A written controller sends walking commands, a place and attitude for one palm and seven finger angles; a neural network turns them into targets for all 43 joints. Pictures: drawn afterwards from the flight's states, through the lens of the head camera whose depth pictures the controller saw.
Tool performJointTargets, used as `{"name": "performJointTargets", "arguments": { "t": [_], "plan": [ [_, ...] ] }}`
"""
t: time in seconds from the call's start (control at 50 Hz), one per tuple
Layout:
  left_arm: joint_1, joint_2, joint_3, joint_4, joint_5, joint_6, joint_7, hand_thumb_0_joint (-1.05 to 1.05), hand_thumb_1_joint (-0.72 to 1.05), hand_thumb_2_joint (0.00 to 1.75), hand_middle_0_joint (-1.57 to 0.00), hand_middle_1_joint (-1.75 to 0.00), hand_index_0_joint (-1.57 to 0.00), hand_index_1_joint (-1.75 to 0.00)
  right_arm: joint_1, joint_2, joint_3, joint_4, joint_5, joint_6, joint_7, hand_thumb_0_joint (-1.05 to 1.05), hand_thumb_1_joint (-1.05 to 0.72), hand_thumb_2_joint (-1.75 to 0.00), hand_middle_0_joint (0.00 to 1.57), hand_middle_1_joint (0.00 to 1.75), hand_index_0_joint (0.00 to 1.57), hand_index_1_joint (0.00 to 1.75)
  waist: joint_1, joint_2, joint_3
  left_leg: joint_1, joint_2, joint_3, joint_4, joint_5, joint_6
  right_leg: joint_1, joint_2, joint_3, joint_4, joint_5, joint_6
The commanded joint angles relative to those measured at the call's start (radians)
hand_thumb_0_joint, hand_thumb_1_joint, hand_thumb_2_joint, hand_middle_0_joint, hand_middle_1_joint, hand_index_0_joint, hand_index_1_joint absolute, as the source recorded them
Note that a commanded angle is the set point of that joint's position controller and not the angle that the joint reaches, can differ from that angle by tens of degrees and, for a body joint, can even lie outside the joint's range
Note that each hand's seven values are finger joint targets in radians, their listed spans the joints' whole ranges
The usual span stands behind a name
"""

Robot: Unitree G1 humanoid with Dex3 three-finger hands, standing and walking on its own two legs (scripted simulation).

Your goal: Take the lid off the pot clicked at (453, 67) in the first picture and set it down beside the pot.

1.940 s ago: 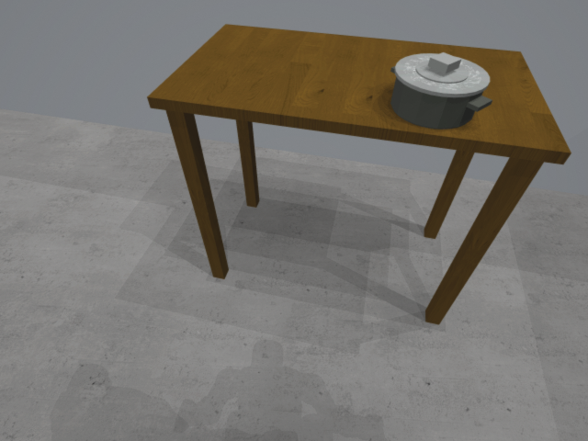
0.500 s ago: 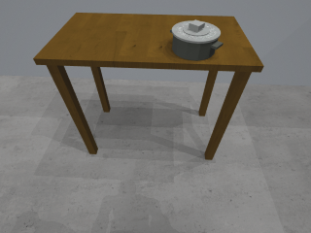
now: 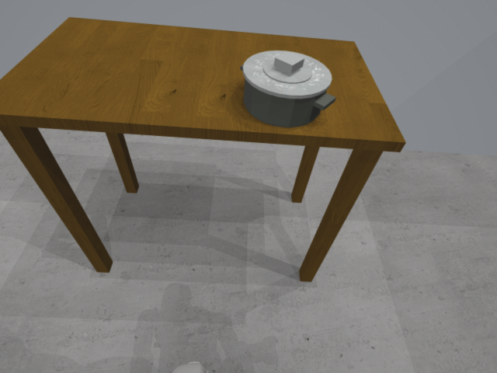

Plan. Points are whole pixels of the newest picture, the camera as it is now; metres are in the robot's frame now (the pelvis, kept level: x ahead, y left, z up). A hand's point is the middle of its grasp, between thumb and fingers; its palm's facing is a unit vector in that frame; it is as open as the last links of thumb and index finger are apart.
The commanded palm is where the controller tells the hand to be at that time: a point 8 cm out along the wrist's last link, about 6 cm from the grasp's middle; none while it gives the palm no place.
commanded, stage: take the last steps up to it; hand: left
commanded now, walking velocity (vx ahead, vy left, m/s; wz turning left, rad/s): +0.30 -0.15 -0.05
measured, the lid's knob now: (289, 62) +0.71 -0.02 +0.16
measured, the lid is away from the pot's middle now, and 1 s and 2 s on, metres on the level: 0.00 0.00 0.00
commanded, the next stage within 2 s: come to a stop and stand still in 0.38 s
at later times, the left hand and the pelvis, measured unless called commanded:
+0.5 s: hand (206, 298) +0.29 +0.11 -0.17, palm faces -0.11 -0.97 -0.20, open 7.4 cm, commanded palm none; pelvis +0.19 -0.08 -0.01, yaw -3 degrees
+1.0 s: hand (190, 312) +0.26 +0.13 -0.16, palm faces +0.05 -0.95 -0.29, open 7.4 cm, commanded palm none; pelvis +0.21 -0.07 +0.00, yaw -1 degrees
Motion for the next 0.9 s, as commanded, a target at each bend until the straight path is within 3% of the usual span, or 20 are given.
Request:
{"name": "performJointTargets", "arguments": {
  "t": [0.0,0.02,0.04,0.06,0.08,0.14,0.18,0.22,0.38,0.42,0.44,0.46,0.48,0.5,0.52,0.56,0.62,0.68,0.78,0.88],
  "plan": [
    [0.011,0.108,0.037,-0.064,-0.017,-0.012,-0.007,0.0,0.9,0.9,-0.2,-0.3,-0.2,-0.3,0.362,-0.203,-0.049,0.053,-0.013,-0.045,-0.04,0.0,-0.9,-0.9,0.2,0.3,0.2,0.3,-0.171,0.149,-0.081,0.565,0.134,-0.248,-0.304,0.054,0.083,-0.352,-0.103,0.065,0.442,0.35,-0.046],
    [0.04,0.074,0.027,-0.089,-0.02,-0.011,-0.02,0.0,0.9,0.9,-0.2,-0.3,-0.2,-0.3,0.432,-0.293,-0.063,0.07,-0.015,-0.044,-0.047,0.0,-0.9,-0.9,0.2,0.3,0.2,0.3,-0.151,0.358,-0.118,0.687,0.411,-0.662,-0.462,0.072,0.189,-0.605,-0.01,0.022,0.749,-0.131,0.002],
    [0.0,0.133,0.036,-0.109,-0.007,-0.003,-0.017,0.0,0.9,0.9,-0.2,-0.3,-0.2,-0.3,0.406,-0.298,-0.057,0.056,0.001,-0.031,-0.051,0.0,-0.9,-0.9,0.2,0.3,0.2,0.3,-0.143,0.212,-0.069,0.579,0.455,-0.736,-0.521,-0.046,0.231,-0.623,-0.061,0.131,0.879,-0.144,-0.013],
    [-0.033,0.118,0.045,-0.108,0.0,-0.001,-0.019,0.0,0.9,0.9,-0.2,-0.3,-0.2,-0.3,0.313,-0.25,-0.048,0.035,-0.005,-0.03,-0.049,0.0,-0.9,-0.9,0.2,0.3,0.2,0.3,-0.109,0.125,0.024,0.428,0.407,-0.635,-0.558,-0.192,0.222,-0.648,-0.099,0.13,0.923,-0.073,-0.006],
    [-0.066,0.105,0.049,-0.101,0.007,0.006,-0.025,0.0,0.9,0.9,-0.2,-0.3,-0.2,-0.3,0.243,-0.19,-0.031,0.023,-0.006,-0.036,-0.05,0.0,-0.9,-0.9,0.2,0.3,0.2,0.3,-0.081,0.137,0.104,0.3,0.358,-0.546,-0.58,-0.195,0.182,-0.654,-0.134,0.13,0.936,0.014,0.008],
    [-0.025,0.069,0.05,-0.089,0.009,0.031,-0.039,0.0,0.9,0.9,-0.2,-0.3,-0.2,-0.3,0.178,-0.11,-0.005,0.023,0.002,-0.06,-0.051,0.0,-0.9,-0.9,0.2,0.3,0.2,0.3,-0.009,0.107,0.113,0.205,0.254,-0.267,-0.56,0.072,0.13,-0.579,-0.166,0.114,0.869,0.137,0.043],
    [-0.028,0.051,0.049,-0.095,0.007,0.045,-0.042,0.0,0.9,0.9,-0.2,-0.3,-0.2,-0.3,0.188,-0.121,-0.014,0.023,-0.001,-0.065,-0.05,0.0,-0.9,-0.9,0.2,0.3,0.2,0.3,-0.002,0.107,0.076,0.229,0.226,-0.137,-0.54,0.202,0.131,-0.581,-0.18,0.093,0.801,0.17,0.064],
    [-0.071,0.053,0.045,-0.113,0.004,0.051,-0.046,0.0,0.9,0.9,-0.2,-0.3,-0.2,-0.3,0.204,-0.137,-0.016,0.035,0.001,-0.062,-0.045,0.0,-0.9,-0.9,0.2,0.3,0.2,0.3,-0.01,0.145,0.084,0.247,0.202,-0.085,-0.543,0.23,0.128,-0.595,-0.191,0.06,0.697,0.204,0.081],
    [-0.272,0.082,0.035,-0.173,-0.007,0.032,-0.049,0.0,0.9,0.9,-0.2,-0.3,-0.2,-0.3,0.281,-0.195,-0.032,0.068,-0.01,-0.033,-0.036,0.0,-0.9,-0.9,0.2,0.3,0.2,0.3,-0.085,0.198,0.082,0.323,0.211,-0.047,-0.459,0.332,0.1,-0.425,-0.16,-0.059,0.232,0.194,0.074],
    [-0.177,0.111,0.047,-0.14,-0.006,0.019,-0.047,0.0,0.9,0.9,-0.2,-0.3,-0.2,-0.3,0.27,-0.204,-0.035,0.072,-0.007,-0.024,-0.034,0.0,-0.9,-0.9,0.2,0.3,0.2,0.3,-0.036,0.153,0.013,0.299,0.181,-0.027,-0.323,0.327,0.063,-0.222,-0.123,-0.086,0.113,0.221,0.058],
    [-0.071,0.152,0.053,-0.106,-0.005,0.012,-0.042,0.0,0.9,0.9,-0.2,-0.3,-0.2,-0.3,0.273,-0.183,-0.033,0.077,-0.005,-0.022,-0.027,0.0,-0.9,-0.9,0.2,0.3,0.2,0.3,0.009,0.064,-0.053,0.237,0.124,-0.001,-0.19,0.281,0.036,-0.056,-0.104,-0.08,0.072,0.247,0.045],
    [0.044,0.232,0.075,-0.07,0.0,-0.003,-0.029,0.0,0.9,0.9,-0.2,-0.3,-0.2,-0.3,0.29,-0.139,-0.02,0.076,0.003,-0.02,-0.019,0.0,-0.9,-0.9,0.2,0.3,0.2,0.3,0.064,-0.127,-0.149,0.06,0.053,0.071,0.069,0.054,-0.003,0.169,-0.27,0.095,0.041,0.256,-0.005],
    [0.079,0.325,0.089,-0.065,-0.009,-0.008,-0.014,0.0,0.9,0.9,-0.2,-0.3,-0.2,-0.3,0.319,-0.071,0.003,0.046,0.017,-0.013,-0.025,0.0,-0.9,-0.9,0.2,0.3,0.2,0.3,0.048,-0.336,-0.242,-0.07,-0.051,0.035,0.348,-0.367,-0.031,0.238,-0.512,0.4,-0.04,0.463,-0.087],
    [0.044,0.278,0.07,-0.074,-0.023,-0.003,0.001,0.0,0.9,0.9,-0.2,-0.3,-0.2,-0.3,0.279,-0.092,0.003,0.048,0.017,-0.002,-0.039,0.0,-0.9,-0.9,0.2,0.3,0.2,0.3,0.049,-0.168,-0.202,-0.016,-0.016,-0.089,0.398,-0.35,-0.019,0.11,-0.501,0.33,-0.042,0.692,-0.108],
    [-0.039,0.237,0.06,-0.076,-0.015,-0.011,0.01,0.0,0.9,0.9,-0.2,-0.3,-0.2,-0.3,0.285,-0.07,0.004,0.066,0.023,0.001,-0.039,0.0,-0.9,-0.9,0.2,0.3,0.2,0.3,0.006,-0.2,-0.188,0.012,0.002,-0.105,0.406,-0.296,-0.024,0.052,-0.463,0.257,-0.011,0.922,-0.097],
    [-0.152,0.196,0.045,-0.111,-0.015,0.005,0.033,0.0,0.9,0.9,-0.2,-0.3,-0.2,-0.3,0.246,-0.071,0.005,0.079,0.025,0.021,-0.047,0.0,-0.9,-0.9,0.2,0.3,0.2,0.3,-0.017,-0.104,-0.113,0.03,0.006,-0.11,0.392,-0.251,-0.043,-0.044,-0.449,0.179,0.032,1.07,-0.126],
    [-0.173,0.187,0.043,-0.127,-0.01,0.023,0.045,0.0,0.9,0.9,-0.2,-0.3,-0.2,-0.3,0.211,-0.065,0.001,0.077,0.02,0.066,-0.047,0.0,-0.9,-0.9,0.2,0.3,0.2,0.3,-0.023,-0.069,-0.061,0.039,-0.035,-0.099,0.367,-0.205,-0.063,-0.134,-0.429,0.11,0.008,1.045,-0.126],
    [-0.17,0.2,0.057,-0.143,-0.012,0.033,0.059,0.0,0.9,0.9,-0.2,-0.3,-0.2,-0.3,0.143,-0.091,-0.017,0.033,0.006,0.098,-0.036,0.0,-0.9,-0.9,0.2,0.3,0.2,0.3,-0.013,-0.075,-0.032,-0.024,-0.054,-0.133,0.467,-0.154,-0.073,-0.178,-0.475,0.134,-0.021,0.992,-0.16],
    [-0.199,0.221,0.063,-0.179,-0.007,0.039,0.071,0.0,0.9,0.9,-0.2,-0.3,-0.2,-0.3,0.047,-0.113,-0.029,-0.035,-0.002,0.121,-0.018,0.0,-0.9,-0.9,0.2,0.3,0.2,0.3,-0.017,-0.119,-0.053,-0.057,-0.066,-0.162,0.482,-0.112,-0.079,-0.182,-0.474,0.133,-0.027,0.828,-0.153],
    [-0.2,0.243,0.065,-0.208,0.007,0.05,0.054,0.0,0.9,0.9,-0.2,-0.3,-0.2,-0.3,-0.01,-0.102,-0.021,-0.079,0.008,0.095,-0.008,0.0,-0.9,-0.9,0.2,0.3,0.2,0.3,-0.003,-0.169,-0.074,0.056,-0.075,-0.102,0.225,-0.135,-0.065,-0.19,-0.421,0.135,-0.033,0.597,-0.132]
  ]
}}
